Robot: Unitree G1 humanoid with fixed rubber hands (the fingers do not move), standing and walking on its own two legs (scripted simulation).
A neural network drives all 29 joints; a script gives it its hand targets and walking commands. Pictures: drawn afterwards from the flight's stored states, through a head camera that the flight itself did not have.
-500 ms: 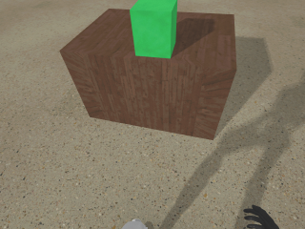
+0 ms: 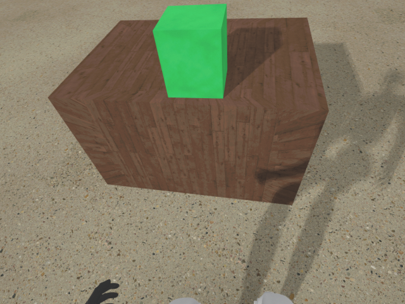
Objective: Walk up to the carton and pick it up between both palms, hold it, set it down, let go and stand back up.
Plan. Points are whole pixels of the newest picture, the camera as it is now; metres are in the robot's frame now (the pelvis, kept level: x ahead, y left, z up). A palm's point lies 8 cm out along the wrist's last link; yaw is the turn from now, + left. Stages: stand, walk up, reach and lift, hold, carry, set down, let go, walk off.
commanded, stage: walk up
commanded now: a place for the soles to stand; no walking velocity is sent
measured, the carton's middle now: (195, 52) +0.92 +0.02 +0.04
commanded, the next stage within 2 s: none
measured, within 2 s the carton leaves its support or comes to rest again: neither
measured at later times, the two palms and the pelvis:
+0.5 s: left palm (63, 251) +0.28 +0.36 -0.09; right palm (298, 255) +0.23 -0.17 -0.09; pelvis +0.18 +0.10 +0.01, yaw +0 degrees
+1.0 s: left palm (35, 217) +0.38 +0.47 -0.10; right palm (235, 168) +0.48 -0.07 -0.09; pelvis +0.34 +0.18 +0.00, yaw +0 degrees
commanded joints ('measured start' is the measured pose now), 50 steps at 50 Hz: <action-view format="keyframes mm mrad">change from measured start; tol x32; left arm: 1 113 234 62 -13 4 -18 29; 50 121 173 40 -74 -23 58 -7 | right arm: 1 -82 -102 -34 -184 -1 -30 7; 50 -61 -186 -65 -163 22 -57 -58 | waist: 1 81 -186 9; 9 37 -276 -4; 14 -123 251 -114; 30 165 -320 -97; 50 -26 65 -48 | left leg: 1 -400 107 -117 33 59 -24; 12 352 -9 69 -564 172 41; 15 324 423 -796 -1033 -439 272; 26 22 258 -195 -802 236 228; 32 -533 64 -81 59 -18 -14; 44 331 -18 86 -592 279 27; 47 321 432 -693 -968 -80 281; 50 195 372 -478 -922 23 281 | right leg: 1 243 -355 561 -537 -306 -242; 10 -92 -222 165 -423 -302 -131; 16 -402 -22 210 567 -161 22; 28 352 46 56 -166 45 -22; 31 425 -448 932 -559 -512 -296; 42 1 -210 194 -373 -26 -129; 50 -271 -26 188 534 -170 53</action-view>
